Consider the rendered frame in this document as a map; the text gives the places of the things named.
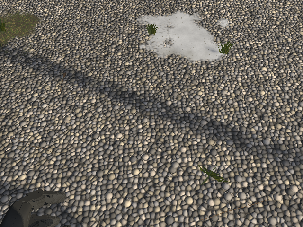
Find robot left hand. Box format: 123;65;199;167
0;188;72;227

